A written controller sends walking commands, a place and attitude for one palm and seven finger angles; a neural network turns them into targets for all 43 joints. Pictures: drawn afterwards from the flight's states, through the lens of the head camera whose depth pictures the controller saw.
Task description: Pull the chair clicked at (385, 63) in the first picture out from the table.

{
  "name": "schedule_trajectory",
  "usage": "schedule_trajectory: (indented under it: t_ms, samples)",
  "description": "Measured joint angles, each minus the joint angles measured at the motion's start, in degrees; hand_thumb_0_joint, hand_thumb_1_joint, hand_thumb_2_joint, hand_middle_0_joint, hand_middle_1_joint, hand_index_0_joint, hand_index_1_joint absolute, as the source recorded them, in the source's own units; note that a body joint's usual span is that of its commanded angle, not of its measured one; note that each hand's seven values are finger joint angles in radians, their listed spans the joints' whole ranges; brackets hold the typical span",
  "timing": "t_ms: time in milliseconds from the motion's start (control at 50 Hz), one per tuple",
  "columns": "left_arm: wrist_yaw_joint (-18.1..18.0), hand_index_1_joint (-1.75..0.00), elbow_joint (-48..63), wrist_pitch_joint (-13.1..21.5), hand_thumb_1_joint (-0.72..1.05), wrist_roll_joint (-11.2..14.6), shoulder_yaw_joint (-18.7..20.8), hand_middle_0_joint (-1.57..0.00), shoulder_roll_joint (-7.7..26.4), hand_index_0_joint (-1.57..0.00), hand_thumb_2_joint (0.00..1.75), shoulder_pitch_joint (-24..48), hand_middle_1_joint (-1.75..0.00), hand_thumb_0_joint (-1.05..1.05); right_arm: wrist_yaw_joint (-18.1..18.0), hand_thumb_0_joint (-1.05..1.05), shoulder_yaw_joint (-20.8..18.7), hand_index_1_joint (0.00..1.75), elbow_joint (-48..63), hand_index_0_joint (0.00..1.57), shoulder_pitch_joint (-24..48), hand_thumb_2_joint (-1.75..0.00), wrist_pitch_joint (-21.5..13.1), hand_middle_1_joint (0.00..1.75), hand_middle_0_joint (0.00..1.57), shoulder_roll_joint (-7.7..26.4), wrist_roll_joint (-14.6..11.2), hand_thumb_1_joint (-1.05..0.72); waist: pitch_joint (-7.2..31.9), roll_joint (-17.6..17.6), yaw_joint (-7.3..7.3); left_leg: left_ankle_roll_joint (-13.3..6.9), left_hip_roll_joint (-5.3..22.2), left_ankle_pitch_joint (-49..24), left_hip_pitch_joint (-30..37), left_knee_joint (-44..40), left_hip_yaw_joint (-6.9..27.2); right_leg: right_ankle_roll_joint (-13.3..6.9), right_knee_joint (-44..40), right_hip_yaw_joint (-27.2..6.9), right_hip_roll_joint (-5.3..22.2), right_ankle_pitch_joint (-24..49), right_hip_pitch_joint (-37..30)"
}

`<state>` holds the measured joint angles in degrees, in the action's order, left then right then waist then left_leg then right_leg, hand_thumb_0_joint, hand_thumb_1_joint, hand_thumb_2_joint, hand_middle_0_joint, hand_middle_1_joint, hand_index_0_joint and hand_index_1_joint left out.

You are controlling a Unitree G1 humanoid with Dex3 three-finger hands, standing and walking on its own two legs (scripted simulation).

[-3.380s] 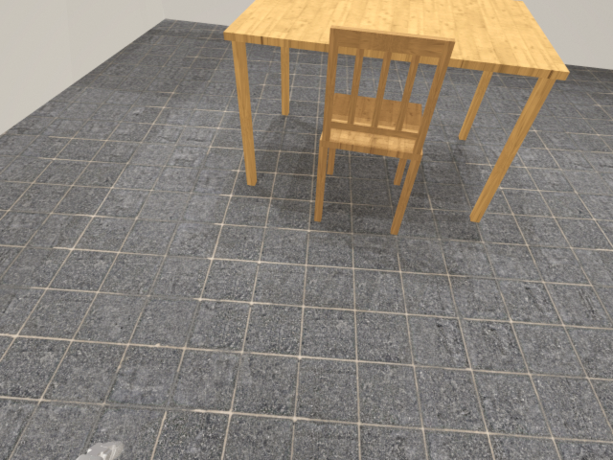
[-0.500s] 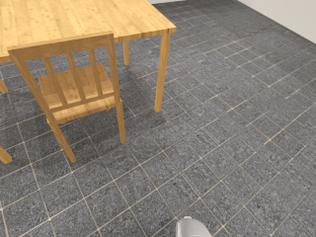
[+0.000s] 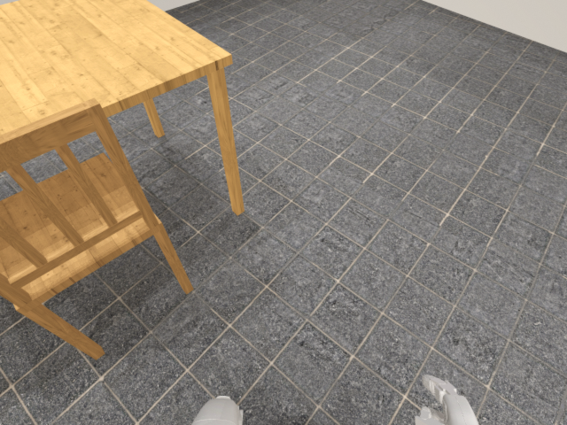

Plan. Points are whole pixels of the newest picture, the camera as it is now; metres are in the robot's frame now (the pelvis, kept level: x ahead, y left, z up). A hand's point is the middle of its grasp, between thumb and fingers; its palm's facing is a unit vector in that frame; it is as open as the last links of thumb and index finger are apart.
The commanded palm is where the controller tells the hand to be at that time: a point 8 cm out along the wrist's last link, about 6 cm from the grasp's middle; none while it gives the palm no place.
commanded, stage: walk to a spot facing it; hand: left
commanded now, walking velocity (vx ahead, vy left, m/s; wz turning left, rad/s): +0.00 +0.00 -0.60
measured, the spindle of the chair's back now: (49, 208) +0.50 +0.55 -0.11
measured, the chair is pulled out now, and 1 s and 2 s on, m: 0.00 0.00 0.00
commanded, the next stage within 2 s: turn to face it in 1.62 s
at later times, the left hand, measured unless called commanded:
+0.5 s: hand (160, 401) +0.16 +0.22 -0.16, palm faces -0.29 -0.93 -0.21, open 7.4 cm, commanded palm none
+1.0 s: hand (206, 396) +0.18 +0.15 -0.15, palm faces -0.50 -0.84 -0.21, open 7.4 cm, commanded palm none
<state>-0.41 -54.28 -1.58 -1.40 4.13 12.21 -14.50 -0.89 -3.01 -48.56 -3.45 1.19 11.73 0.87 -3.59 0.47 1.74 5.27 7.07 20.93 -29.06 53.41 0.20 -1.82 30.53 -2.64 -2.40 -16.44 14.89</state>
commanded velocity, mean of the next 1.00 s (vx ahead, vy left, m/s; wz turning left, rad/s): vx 0.09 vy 0.00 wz -0.60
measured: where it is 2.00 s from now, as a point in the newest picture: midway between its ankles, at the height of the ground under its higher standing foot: (322, 421)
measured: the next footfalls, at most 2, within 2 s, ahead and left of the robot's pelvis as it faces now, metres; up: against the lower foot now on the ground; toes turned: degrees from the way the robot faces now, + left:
left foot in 0.10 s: +0.09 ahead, +0.15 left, +0.00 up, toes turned +1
right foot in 0.60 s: +0.01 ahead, -0.09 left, +0.00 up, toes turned -30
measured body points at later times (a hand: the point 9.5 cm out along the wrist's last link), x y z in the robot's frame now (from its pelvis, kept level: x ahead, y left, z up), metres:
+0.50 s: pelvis +0.02 +0.05 +0.00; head +0.06 +0.05 +0.45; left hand +0.18 +0.27 -0.14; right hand -0.03 -0.20 -0.13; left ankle +0.05 +0.15 -0.73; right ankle -0.03 -0.08 -0.68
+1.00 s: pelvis +0.02 +0.02 +0.01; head +0.04 +0.00 +0.46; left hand +0.20 +0.19 -0.13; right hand -0.04 -0.25 -0.13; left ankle +0.11 +0.13 -0.69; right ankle -0.03 -0.07 -0.73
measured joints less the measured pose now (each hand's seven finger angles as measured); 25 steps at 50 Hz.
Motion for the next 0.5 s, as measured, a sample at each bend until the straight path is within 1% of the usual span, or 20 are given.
schedule_trajectory:
  t_ms: [60,80,100,120,140,160,180,220,240,280,320,380,440,500]
  samples:
    - [0.1,-0.3,1.3,-0.4,0.91,-0.1,0.5,-0.2,0.8,-0.2,0.9,0.1,-0.3,0.01,0.0,0.0,0.4,0.3,0.6,0.2,1.1,-0.9,-0.2,0.3,0.2,0.3,-0.3,-0.91,-0.2,-0.7,1.54,-0.2,-2.1,-0.2,3.9,-9.4,-1.2,1.4,1.9,-2.1,0.0,-1.2,0.8]
    - [0.1,-0.3,1.6,-0.6,0.91,0.0,0.7,-0.2,1.1,-0.2,0.9,0.1,-0.3,0.01,-0.1,0.0,0.6,0.3,0.8,0.2,1.0,-0.9,-0.4,0.3,0.2,0.3,-0.3,-0.91,-0.1,-0.9,1.81,-0.3,-2.9,-1.7,5.9,-13.4,-1.8,1.9,2.9,-2.7,-0.1,-1.9,1.1]
    - [0.1,-0.3,1.9,-0.9,0.91,0.2,0.8,-0.2,1.5,-0.2,0.9,-0.1,-0.3,0.01,-0.1,0.0,0.8,0.3,0.9,0.2,0.7,-0.9,-0.6,0.3,0.2,0.3,-0.3,-0.91,0.1,-1.2,1.93,-0.9,-3.3,-4.6,8.2,-17.8,-2.6,2.5,4.4,-3.3,-0.3,-2.8,1.6]
    - [0.1,-0.3,2.0,-1.2,0.91,0.5,1.1,-0.2,2.3,-0.2,0.9,0.2,-0.3,0.01,-0.1,0.0,1.0,0.3,0.6,0.2,0.5,-0.9,-0.9,0.3,0.2,-0.3,-0.2,-0.91,-0.2,-2.5,2.08,-2.5,-3.9,-5.5,8.7,-18.2,-3.7,2.6,7.1,-4.2,0.0,-3.5,2.7]
    - [0.0,-0.3,2.1,-1.5,0.91,0.6,1.3,-0.2,2.9,-0.2,0.9,0.6,-0.3,0.01,0.1,0.0,1.5,0.3,0.7,0.2,0.2,-0.9,-0.9,0.3,0.2,-0.7,-0.1,-0.91,-0.6,-3.4,2.37,-4.0,-3.8,-5.1,9.0,-17.3,-4.7,2.9,12.1,-4.1,-0.1,-7.6,4.5]
    - [0.0,-0.3,2.2,-1.7,0.91,0.6,1.5,-0.2,3.3,-0.2,0.9,0.6,-0.3,0.01,0.3,0.0,2.0,0.3,0.8,0.2,-0.4,-0.9,-0.8,0.3,0.2,-1.0,0.1,-0.91,-0.8,-3.7,2.49,-5.1,-3.3,-4.4,9.4,-16.9,-5.5,3.4,18.5,-3.3,-0.3,-11.4,6.6]
    - [0.1,-0.3,2.2,-1.9,0.91,0.4,1.7,-0.2,3.7,-0.2,0.9,0.6,-0.3,0.01,0.4,0.0,2.3,0.3,0.7,0.2,-1.1,-0.9,-0.7,0.3,0.2,-1.4,0.2,-0.91,-0.8,-3.9,2.39,-5.7,-2.7,-4.0,10.2,-17.1,-6.3,3.9,24.5,-2.3,-0.3,-13.0,8.6]
    - [0.6,-0.3,2.2,-2.2,0.91,0.2,2.0,-0.2,4.3,-0.19,0.9,0.8,-0.3,0.01,0.4,0.01,2.7,0.3,0.6,0.2,-2.7,-0.9,-0.4,0.3,0.2,-2.1,0.5,-0.91,-0.8,-4.1,1.79,-6.2,-1.7,-4.2,12.1,-19.1,-7.6,4.7,33.8,-0.2,0.4,-12.1,11.7]
    - [0.9,-0.3,2.3,-2.3,0.91,0.1,2.1,-0.19,4.5,-0.19,0.9,0.9,-0.3,0.01,0.3,0.01,2.7,0.3,0.4,0.2,-3.5,-0.9,-0.3,0.3,0.2,-2.2,0.5,-0.91,-0.9,-4.1,1.47,-6.1,-1.4,-4.7,12.9,-20.2,-8.2,5.0,36.9,0.6,1.0,-10.7,12.9]
    - [1.4,-0.3,2.6,-2.5,0.91,0.1,2.2,-0.19,4.6,-0.19,0.9,1.1,-0.3,0.01,0.2,0.01,2.7,0.3,-0.1,0.2,-5.1,-0.9,-0.2,0.3,0.2,-2.4,0.5,-0.91,-0.8,-4.0,0.98,-6.2,-0.9,-5.5,14.2,-22.3,-9.5,5.6,40.5,1.5,2.3,-7.9,14.4]
    - [1.7,-0.3,2.7,-2.8,0.91,0.1,2.1,-0.19,4.2,-0.19,0.9,1.3,-0.3,0.01,0.1,0.01,2.4,0.3,-0.7,0.2,-6.7,-0.9,-0.2,0.3,0.2,-2.3,0.4,-0.9,-0.7,-3.6,0.49,-6.4,-0.5,-6.0,15.3,-23.8,-11.0,6.0,41.1,2.1,3.4,-6.0,14.9]
    - [2.0,-0.3,2.8,-3.4,0.91,0.1,1.9,-0.19,3.4,-0.19,0.9,1.7,-0.3,0.01,0.1,0.01,1.9,0.3,-1.7,0.2,-8.9,-0.9,-0.2,0.3,0.2,-1.9,0.4,-0.9,-0.5,-3.0,-0.38,-6.5,0.0,-6.2,16.3,-25.0,-13.3,6.4,38.1,2.9,5.0,-5.2,14.2]
    - [2.1,-0.3,2.7,-3.8,0.91,0.2,1.5,-0.19,2.5,-0.19,0.9,2.6,-0.3,0.01,0.3,0.01,1.2,0.3,-2.8,0.2,-10.6,-0.9,-0.1,0.3,0.2,-1.4,0.5,-0.9,-0.7,-2.2,-1.37,-6.2,0.8,-6.0,16.9,-25.2,-15.7,6.5,30.9,4.5,6.2,-6.6,12.1]
    - [2.1,-0.3,2.8,-3.7,0.91,0.2,1.1,-0.19,1.7,-0.19,0.9,4.0,-0.3,0.01,0.5,0.01,0.5,0.3,-3.8,0.2,-11.8,-0.9,0.0,0.3,0.2,-0.6,0.7,-0.9,-1.1,-1.3,-2.58,-5.5,1.9,-5.3,16.9,-24.1,-18.1,6.0,22.5,6.2,6.4,-8.1,9.2]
